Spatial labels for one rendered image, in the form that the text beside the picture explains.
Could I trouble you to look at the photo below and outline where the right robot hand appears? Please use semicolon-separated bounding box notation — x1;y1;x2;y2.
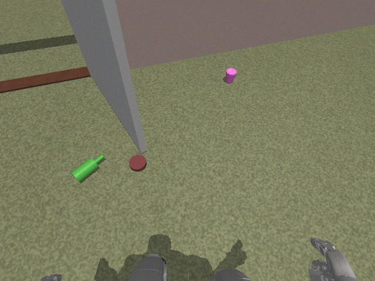
308;238;356;281

